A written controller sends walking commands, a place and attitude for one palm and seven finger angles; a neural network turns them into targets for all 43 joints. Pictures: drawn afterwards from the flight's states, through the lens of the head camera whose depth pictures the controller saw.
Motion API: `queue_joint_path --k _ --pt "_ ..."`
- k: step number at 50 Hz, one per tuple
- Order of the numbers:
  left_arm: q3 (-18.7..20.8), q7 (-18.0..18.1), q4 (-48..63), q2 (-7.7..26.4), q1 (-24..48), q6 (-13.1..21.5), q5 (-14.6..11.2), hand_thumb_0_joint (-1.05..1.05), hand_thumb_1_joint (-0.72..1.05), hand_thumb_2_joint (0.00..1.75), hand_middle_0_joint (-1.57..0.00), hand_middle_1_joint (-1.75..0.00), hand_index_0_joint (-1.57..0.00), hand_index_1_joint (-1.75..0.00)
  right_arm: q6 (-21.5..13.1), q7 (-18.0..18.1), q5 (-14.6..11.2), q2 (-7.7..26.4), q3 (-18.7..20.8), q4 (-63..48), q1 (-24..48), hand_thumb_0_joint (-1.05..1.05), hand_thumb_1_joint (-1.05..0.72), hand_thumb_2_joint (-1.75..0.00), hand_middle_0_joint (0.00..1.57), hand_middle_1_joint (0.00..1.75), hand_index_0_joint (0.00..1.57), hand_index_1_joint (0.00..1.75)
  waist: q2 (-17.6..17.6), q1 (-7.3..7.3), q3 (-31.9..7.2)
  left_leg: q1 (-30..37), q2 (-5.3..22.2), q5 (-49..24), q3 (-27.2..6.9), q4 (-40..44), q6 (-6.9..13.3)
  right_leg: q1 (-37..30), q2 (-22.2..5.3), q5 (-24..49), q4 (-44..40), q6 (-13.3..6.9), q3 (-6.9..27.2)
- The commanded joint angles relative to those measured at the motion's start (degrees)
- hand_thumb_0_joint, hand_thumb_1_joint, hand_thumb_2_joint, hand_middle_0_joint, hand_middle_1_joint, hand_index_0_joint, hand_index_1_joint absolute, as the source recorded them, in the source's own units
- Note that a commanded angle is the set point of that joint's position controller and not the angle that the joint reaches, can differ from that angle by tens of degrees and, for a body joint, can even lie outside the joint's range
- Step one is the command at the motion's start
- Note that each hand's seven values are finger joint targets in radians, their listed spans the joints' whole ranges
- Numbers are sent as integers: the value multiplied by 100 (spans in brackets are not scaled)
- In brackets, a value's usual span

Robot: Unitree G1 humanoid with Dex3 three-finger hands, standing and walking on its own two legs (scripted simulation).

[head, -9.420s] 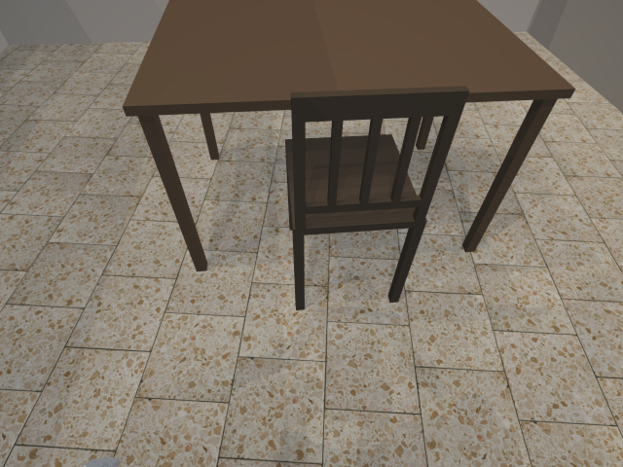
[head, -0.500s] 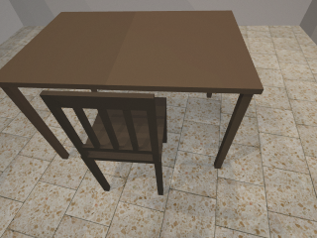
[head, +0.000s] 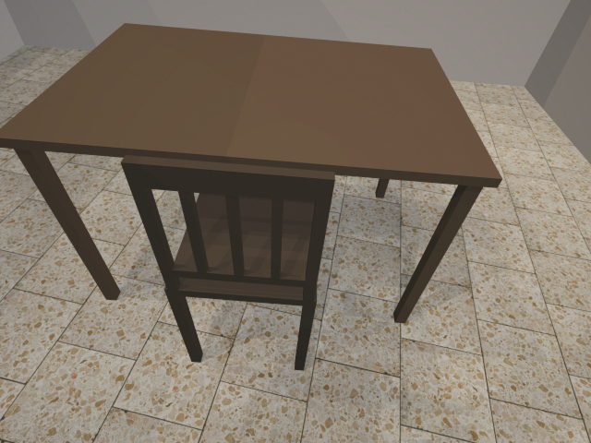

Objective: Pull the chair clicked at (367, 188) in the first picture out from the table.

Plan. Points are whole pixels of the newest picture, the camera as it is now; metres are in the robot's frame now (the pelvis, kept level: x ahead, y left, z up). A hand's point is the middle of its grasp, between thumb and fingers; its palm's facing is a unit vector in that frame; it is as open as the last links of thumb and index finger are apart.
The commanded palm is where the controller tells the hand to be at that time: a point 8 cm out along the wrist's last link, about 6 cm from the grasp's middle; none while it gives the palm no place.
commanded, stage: come to a stop and stand still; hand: left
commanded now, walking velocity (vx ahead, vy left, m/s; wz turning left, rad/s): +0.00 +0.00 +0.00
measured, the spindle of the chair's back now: (235, 236) +0.53 +0.16 -0.10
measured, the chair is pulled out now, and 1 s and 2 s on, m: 0.00 0.00 0.00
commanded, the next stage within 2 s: look again from close up in 0.18 s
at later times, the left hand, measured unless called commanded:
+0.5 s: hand out of the picture +0.01 +0.15 -0.18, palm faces +0.01 -0.99 -0.16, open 7.4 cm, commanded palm none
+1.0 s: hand out of the picture +0.01 +0.11 -0.17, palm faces +0.02 -0.99 -0.15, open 7.4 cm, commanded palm none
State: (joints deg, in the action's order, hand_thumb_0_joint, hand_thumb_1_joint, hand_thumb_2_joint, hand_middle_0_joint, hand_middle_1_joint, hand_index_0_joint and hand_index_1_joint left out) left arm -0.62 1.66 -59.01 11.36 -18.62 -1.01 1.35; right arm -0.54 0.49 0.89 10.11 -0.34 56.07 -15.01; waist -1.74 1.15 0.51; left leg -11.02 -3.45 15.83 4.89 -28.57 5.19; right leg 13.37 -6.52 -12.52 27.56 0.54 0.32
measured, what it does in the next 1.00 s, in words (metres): stands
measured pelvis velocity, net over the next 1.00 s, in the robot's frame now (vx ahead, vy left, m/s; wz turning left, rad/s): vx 0.02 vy -0.04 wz -0.01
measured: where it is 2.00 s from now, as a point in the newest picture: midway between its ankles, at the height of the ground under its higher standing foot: outside the picture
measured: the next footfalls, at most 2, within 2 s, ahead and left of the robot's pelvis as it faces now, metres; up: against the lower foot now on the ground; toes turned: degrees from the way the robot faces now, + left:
none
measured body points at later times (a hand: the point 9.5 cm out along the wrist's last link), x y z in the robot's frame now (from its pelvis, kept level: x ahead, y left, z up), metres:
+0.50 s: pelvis +0.02 -0.01 +0.00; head +0.03 +0.00 +0.45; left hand +0.01 +0.20 -0.16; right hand +0.00 -0.22 -0.16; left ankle +0.00 +0.06 -0.74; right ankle +0.03 -0.19 -0.73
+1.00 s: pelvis +0.02 -0.04 +0.01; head +0.03 -0.03 +0.45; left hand +0.01 +0.17 -0.16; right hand +0.03 -0.26 -0.15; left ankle +0.00 +0.06 -0.74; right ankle +0.03 -0.19 -0.73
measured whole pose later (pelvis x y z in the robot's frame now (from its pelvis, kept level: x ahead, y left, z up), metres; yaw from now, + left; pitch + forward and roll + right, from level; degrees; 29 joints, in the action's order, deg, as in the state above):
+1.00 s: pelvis +0.02 -0.04 +0.01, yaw -1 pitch -2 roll +0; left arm -1.0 2.1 -63.5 7.6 -18.0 0.7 0.7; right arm -1.3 1.3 0.4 8.3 -0.4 65.1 -15.5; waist -1.1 0.5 1.9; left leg -7.4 0.0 16.3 4.1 -25.7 1.5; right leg 10.3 -3.3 -12.9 25.3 2.7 -0.6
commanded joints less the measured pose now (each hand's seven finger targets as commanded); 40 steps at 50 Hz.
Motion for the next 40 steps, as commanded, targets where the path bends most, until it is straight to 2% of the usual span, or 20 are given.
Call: queue_joint_path --k 1,3,4,8,9,16,20,24,29,36,40 --pt "77 5 174 341 -303 115 2 0 90 90 -20 -30 -20 -30 -121 74 0 770 143 -152 -191 0 -90 -90 20 30 20 30 392 -55 407 -639 1007 441 -1226 1493 -266 -101 119 90 -156 -132 -85" --pt "72 10 132 332 -303 130 -11 0 90 90 -20 -30 -20 -30 -139 83 -9 745 122 -57 -280 0 -90 -90 20 30 20 30 429 -69 339 -531 1001 107 -1192 1445 -293 -140 93 180 -187 -126 -61" --pt "80 10 124 352 -258 125 -11 0 90 90 -20 -30 -20 -30 -146 92 -22 711 112 -7 -324 0 -90 -90 20 30 20 30 339 -77 428 -569 1012 -28 -1192 1459 -306 -152 103 209 -180 -121 -85" --pt "60 21 -19 269 -348 134 -34 0 90 90 -20 -30 -20 -30 -149 101 -21 683 89 184 -402 0 -90 -90 20 30 20 30 390 -69 428 -472 983 -142 -1111 1410 -317 -171 55 252 -228 -104 -59" --pt "71 21 -30 285 -327 137 -32 0 90 90 -20 -30 -20 -30 -156 107 -32 644 87 223 -451 0 -90 -90 20 30 20 30 291 -70 433 -465 990 -273 -1104 1403 -314 -198 60 307 -225 -105 -69" --pt "66 54 -190 176 -371 171 -58 0 90 90 -20 -30 -20 -30 -172 116 -37 517 59 510 -564 0 -90 -90 20 30 20 30 186 -78 335 -292 911 -888 -858 1137 -287 -337 11 594 -236 -83 -22" --pt "75 71 -257 128 -374 175 -59 0 90 90 -20 -30 -20 -30 -178 130 -43 444 66 602 -575 0 -90 -90 20 30 20 30 243 -79 326 -196 895 -1207 -768 1019 -272 -352 16 739 -233 -65 -10" --pt "78 82 -290 104 -377 179 -61 0 90 90 -20 -30 -20 -30 -176 136 -51 384 68 675 -560 0 -90 -90 20 30 20 30 203 -72 382 -161 888 -1232 -718 965 -265 -337 18 795 -269 -51 18" --pt "82 82 -301 74 -365 177 -50 0 90 90 -20 -30 -20 -30 -147 126 -53 336 81 704 -496 0 -90 -90 20 30 20 30 120 -83 518 -232 866 -801 -687 998 -271 -248 40 683 -349 -52 70" --pt "88 86 -306 89 -373 234 -51 0 90 90 -20 -30 -20 -30 -166 133 -50 310 86 721 -459 0 -90 -90 20 30 20 30 75 -100 238 28 857 -1210 -582 810 -302 -355 -4 1167 -372 -86 151" --pt "75 80 -310 96 -352 234 -50 0 90 90 -20 -30 -20 -30 -144 128 -55 307 80 741 -404 0 -90 -90 20 30 20 30 108 -97 407 -51 849 -1007 -564 844 -327 -287 5 1046 -462 -96 180"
